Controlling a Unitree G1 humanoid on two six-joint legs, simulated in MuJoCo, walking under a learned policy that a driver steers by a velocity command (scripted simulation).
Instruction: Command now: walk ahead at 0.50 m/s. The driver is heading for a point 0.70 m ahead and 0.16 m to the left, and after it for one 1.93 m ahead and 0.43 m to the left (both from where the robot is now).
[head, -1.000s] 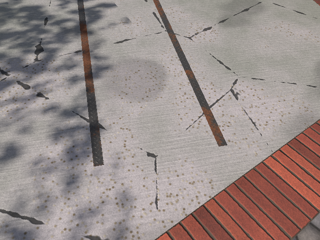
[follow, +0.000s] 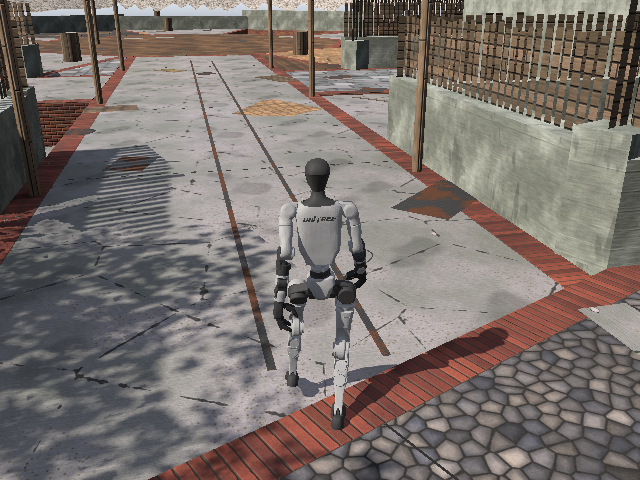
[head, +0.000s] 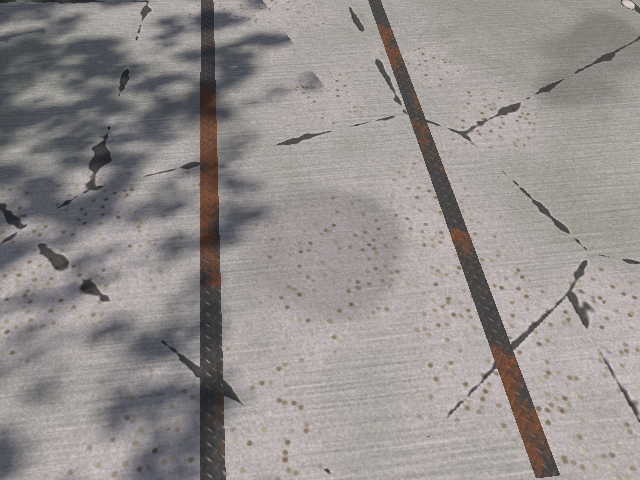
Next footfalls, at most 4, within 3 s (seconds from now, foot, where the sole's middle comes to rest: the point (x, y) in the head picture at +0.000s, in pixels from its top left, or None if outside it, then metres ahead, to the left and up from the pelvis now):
0.10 left None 0.25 0.16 -0.84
0.52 right None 0.53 -0.10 -0.84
1.06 left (294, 363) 0.78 0.16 -0.84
1.52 right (385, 340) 0.87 -0.06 -0.84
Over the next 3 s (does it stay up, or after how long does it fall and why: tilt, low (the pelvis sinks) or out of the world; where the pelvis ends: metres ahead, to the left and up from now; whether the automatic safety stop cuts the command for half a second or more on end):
stays up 0.79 0.02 -0.07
